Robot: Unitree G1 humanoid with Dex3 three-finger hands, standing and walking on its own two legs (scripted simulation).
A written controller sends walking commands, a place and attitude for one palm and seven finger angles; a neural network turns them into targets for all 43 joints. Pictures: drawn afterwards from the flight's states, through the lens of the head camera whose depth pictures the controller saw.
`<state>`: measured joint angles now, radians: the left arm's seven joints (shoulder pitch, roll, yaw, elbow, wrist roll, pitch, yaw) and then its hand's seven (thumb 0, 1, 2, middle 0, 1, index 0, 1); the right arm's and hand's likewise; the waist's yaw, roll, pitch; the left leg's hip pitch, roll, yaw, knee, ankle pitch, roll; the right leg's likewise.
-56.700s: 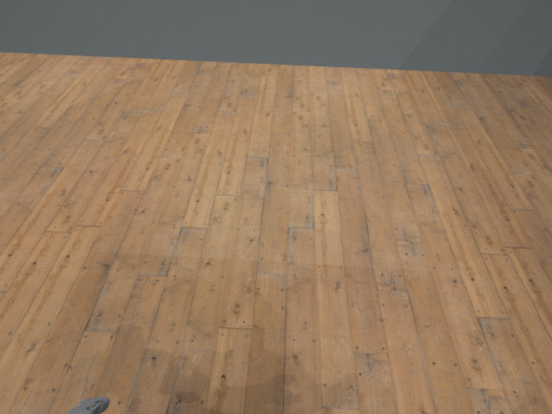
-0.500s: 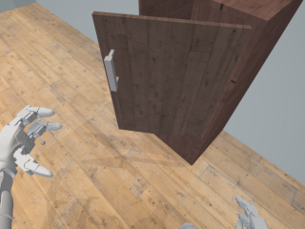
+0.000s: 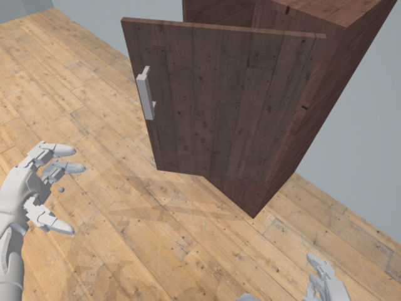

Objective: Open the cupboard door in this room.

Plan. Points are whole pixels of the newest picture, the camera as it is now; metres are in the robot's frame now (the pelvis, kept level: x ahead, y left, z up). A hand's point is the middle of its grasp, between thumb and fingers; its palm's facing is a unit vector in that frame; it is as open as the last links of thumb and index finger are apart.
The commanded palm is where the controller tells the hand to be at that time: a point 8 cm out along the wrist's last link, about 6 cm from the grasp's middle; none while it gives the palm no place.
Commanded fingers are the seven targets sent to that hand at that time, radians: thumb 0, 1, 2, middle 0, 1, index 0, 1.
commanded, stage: move the hooked fingers beside the handle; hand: left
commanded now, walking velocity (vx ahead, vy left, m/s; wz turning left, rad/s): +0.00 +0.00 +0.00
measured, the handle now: (148, 93) +0.59 +0.17 +0.05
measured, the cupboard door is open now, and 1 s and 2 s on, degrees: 36 36 36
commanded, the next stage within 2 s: none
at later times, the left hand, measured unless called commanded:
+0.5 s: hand (88, 151) +0.38 +0.26 +0.07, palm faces -0.07 -1.00 -0.02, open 14.0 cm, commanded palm +0.36 +0.31 +0.07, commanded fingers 0.00 -0.50 0.30 -0.30 -1.20 -0.30 -1.20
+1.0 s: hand (106, 122) +0.46 +0.24 +0.07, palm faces -0.10 -0.99 -0.01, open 14.0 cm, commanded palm +0.45 +0.29 +0.06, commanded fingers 0.00 -0.50 0.30 -0.30 -1.20 -0.30 -1.20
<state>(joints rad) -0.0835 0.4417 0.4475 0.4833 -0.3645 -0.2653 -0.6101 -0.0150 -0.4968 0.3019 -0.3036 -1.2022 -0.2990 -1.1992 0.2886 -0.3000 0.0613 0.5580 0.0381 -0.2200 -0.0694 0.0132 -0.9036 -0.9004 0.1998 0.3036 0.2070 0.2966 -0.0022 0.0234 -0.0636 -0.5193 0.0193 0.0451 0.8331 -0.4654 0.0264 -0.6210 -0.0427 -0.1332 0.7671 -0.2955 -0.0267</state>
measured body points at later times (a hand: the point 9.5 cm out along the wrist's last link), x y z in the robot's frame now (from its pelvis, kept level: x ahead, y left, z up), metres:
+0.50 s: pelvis +0.00 +0.00 -0.01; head +0.08 +0.00 +0.44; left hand +0.38 +0.31 +0.08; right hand +0.09 -0.27 -0.10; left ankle -0.03 +0.10 -0.70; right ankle +0.05 -0.11 -0.70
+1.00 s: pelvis +0.00 +0.00 -0.01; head +0.12 +0.02 +0.42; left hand +0.46 +0.30 +0.08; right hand +0.04 -0.27 -0.12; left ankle -0.03 +0.10 -0.70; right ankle +0.05 -0.11 -0.70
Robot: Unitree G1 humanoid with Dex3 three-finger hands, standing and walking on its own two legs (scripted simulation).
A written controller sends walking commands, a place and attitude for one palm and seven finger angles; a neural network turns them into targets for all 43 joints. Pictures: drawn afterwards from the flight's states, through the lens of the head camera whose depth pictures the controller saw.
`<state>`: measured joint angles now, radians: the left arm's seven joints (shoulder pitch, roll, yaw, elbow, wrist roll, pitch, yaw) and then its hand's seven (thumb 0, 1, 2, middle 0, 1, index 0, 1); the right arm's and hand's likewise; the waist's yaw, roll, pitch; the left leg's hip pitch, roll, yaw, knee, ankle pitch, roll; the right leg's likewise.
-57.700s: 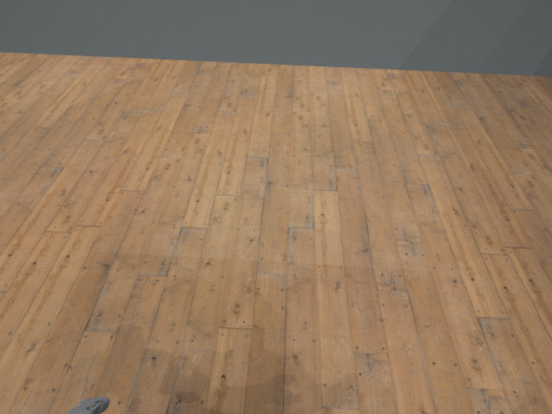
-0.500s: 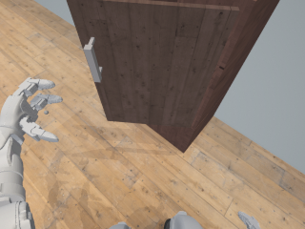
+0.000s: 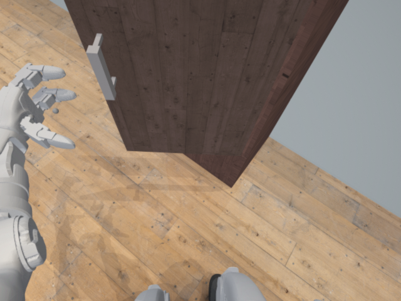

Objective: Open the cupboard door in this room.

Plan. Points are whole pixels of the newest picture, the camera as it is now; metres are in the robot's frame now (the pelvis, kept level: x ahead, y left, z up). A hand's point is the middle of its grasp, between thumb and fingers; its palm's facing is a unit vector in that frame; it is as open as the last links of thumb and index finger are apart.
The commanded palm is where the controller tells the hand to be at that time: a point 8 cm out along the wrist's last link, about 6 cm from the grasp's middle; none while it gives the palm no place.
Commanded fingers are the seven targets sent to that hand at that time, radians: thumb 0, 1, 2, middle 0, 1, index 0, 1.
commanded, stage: move the hooked fingers beside the handle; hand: left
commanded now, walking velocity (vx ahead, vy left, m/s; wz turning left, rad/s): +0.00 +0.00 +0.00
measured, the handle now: (105, 68) +0.58 +0.19 +0.07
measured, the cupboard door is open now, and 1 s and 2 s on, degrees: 36 36 36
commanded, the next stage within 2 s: slide the fingers in behind the handle in 1.34 s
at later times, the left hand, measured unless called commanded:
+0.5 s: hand (72, 78) +0.53 +0.24 +0.08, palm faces -0.07 -1.00 -0.01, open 14.0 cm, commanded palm +0.52 +0.29 +0.07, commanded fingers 0.00 -0.50 0.30 -0.30 -1.20 -0.30 -1.20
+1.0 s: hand (67, 81) +0.53 +0.25 +0.07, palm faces -0.06 -1.00 +0.00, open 14.0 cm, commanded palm +0.52 +0.29 +0.07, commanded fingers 0.00 -0.50 0.30 -0.30 -1.20 -0.30 -1.20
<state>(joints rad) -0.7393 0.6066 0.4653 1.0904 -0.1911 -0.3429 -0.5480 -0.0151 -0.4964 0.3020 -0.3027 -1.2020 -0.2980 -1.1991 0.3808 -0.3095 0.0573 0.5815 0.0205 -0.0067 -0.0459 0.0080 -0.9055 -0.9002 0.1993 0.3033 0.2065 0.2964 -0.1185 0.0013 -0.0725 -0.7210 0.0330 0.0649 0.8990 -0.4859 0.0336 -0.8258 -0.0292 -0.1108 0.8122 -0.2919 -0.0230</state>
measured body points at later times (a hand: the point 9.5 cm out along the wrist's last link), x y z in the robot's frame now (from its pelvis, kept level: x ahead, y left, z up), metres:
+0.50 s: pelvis +0.01 +0.01 -0.01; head +0.16 +0.03 +0.41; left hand +0.53 +0.29 +0.08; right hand -0.02 -0.26 -0.11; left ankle -0.04 +0.09 -0.69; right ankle +0.05 -0.11 -0.69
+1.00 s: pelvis +0.02 +0.01 -0.01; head +0.17 +0.04 +0.42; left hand +0.53 +0.31 +0.08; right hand +0.01 -0.26 -0.10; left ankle -0.04 +0.09 -0.69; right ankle +0.05 -0.11 -0.69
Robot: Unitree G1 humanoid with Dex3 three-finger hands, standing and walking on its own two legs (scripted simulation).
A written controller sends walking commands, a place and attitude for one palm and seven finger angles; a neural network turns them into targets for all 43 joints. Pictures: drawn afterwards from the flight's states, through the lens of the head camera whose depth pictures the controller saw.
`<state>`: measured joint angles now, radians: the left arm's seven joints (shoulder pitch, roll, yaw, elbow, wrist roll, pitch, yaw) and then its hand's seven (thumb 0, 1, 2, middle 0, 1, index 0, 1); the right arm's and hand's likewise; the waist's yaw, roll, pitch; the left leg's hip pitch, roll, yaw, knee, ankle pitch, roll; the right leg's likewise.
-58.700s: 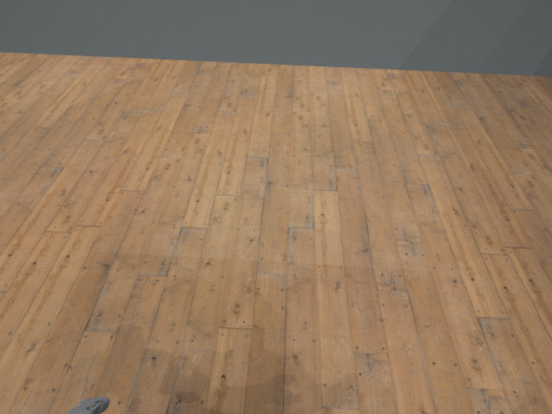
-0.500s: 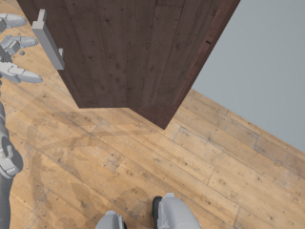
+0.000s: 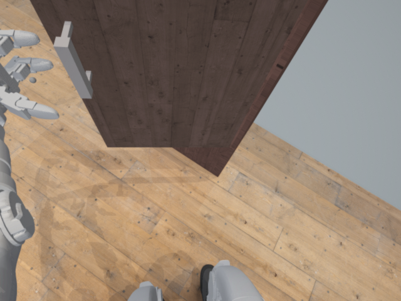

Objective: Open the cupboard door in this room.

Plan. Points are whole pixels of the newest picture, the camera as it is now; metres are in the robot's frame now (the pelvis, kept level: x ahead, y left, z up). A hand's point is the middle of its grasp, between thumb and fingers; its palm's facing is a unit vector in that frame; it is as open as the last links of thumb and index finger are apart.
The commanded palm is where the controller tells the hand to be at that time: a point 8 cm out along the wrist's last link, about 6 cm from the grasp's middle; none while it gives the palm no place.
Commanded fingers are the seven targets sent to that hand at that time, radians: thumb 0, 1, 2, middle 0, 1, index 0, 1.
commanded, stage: move the hooked fingers beside the handle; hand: left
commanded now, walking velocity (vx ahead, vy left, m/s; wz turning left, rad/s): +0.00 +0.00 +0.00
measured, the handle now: (77, 63) +0.55 +0.19 +0.07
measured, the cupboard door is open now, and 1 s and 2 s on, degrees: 36 36 35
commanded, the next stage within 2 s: slide the fingers in behind the handle in 0.34 s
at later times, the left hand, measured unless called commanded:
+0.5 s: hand (33, 82) +0.50 +0.26 +0.08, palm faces -0.06 -1.00 +0.00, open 14.0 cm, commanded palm +0.49 +0.29 +0.07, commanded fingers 0.00 -0.50 0.30 -0.30 -1.20 -0.30 -1.20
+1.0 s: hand (49, 82) +0.50 +0.23 +0.07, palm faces -0.03 -1.00 +0.01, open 14.1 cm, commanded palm +0.49 +0.25 +0.07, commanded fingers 0.00 -0.50 0.30 -0.30 -1.20 -0.30 -1.20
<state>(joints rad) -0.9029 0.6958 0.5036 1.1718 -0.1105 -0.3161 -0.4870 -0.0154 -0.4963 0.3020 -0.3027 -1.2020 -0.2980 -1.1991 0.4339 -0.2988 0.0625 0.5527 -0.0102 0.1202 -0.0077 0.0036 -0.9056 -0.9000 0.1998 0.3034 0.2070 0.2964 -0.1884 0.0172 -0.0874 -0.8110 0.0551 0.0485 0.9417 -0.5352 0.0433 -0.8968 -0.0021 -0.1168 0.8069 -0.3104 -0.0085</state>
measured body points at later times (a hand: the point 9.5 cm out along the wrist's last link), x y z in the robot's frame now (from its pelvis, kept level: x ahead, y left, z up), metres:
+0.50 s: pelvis -0.01 +0.00 -0.01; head +0.14 +0.04 +0.41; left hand +0.50 +0.31 +0.08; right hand -0.02 -0.26 -0.10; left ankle -0.06 +0.08 -0.69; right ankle +0.03 -0.12 -0.69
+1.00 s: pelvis -0.01 +0.00 -0.01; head +0.14 +0.03 +0.42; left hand +0.50 +0.29 +0.07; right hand -0.03 -0.26 -0.10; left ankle -0.06 +0.08 -0.69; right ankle +0.03 -0.12 -0.69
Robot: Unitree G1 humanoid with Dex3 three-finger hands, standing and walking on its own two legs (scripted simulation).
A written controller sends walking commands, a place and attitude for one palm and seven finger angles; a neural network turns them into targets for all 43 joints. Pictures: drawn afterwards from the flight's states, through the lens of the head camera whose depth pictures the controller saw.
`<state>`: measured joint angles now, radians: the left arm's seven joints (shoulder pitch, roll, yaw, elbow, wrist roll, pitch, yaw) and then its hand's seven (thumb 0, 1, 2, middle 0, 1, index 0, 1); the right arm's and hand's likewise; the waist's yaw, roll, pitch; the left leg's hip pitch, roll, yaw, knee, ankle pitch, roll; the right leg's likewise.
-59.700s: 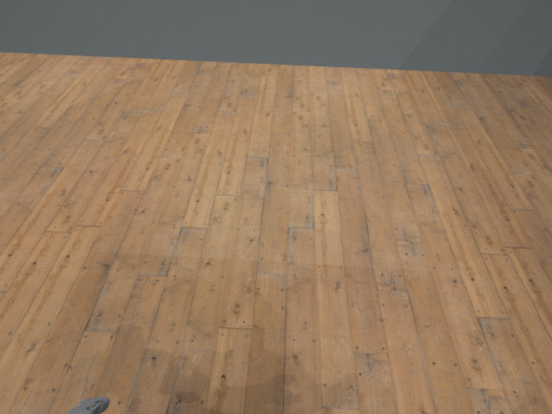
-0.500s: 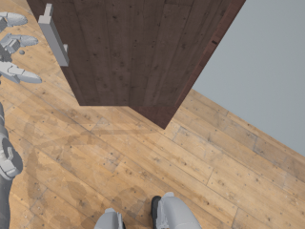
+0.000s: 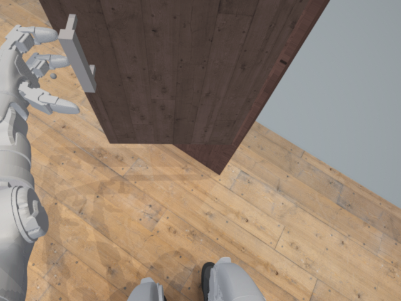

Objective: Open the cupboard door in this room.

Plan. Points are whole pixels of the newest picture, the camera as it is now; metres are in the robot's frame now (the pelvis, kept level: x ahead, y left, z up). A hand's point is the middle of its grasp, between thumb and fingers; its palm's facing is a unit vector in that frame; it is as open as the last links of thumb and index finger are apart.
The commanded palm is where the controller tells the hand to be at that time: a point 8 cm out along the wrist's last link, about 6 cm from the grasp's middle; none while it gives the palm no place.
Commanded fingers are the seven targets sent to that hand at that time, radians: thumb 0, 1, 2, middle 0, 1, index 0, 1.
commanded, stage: slide the fingers in behind the handle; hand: left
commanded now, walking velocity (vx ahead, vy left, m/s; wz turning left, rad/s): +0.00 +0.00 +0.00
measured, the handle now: (81, 56) +0.56 +0.18 +0.08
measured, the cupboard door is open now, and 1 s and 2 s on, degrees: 36 35 36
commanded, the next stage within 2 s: close the thumb around the handle in 1.04 s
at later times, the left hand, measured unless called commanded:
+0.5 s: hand (84, 76) +0.51 +0.17 +0.08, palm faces -0.05 -1.00 -0.02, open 14.0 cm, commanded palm +0.49 +0.21 +0.08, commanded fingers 0.00 -0.50 0.30 -0.30 -1.20 -0.30 -1.20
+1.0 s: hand (92, 76) +0.51 +0.16 +0.08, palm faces -0.05 -1.00 -0.02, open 14.1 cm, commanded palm +0.48 +0.20 +0.08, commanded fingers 0.00 -0.50 0.30 -0.30 -1.20 -0.30 -1.20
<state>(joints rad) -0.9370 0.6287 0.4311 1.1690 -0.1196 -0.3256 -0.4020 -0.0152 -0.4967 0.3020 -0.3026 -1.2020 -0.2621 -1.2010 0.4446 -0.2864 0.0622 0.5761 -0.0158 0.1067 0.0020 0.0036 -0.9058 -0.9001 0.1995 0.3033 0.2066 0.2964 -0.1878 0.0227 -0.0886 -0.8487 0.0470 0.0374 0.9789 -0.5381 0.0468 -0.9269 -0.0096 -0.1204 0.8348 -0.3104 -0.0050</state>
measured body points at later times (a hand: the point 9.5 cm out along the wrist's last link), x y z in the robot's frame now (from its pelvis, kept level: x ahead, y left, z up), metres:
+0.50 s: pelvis +0.00 -0.01 +0.00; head +0.14 +0.00 +0.43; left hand +0.51 +0.23 +0.08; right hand +0.00 -0.27 -0.11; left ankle -0.05 +0.08 -0.68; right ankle +0.04 -0.13 -0.68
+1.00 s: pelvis -0.01 -0.02 +0.00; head +0.13 +0.00 +0.43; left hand +0.51 +0.21 +0.08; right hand -0.02 -0.28 -0.11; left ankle -0.05 +0.08 -0.68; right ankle +0.04 -0.13 -0.68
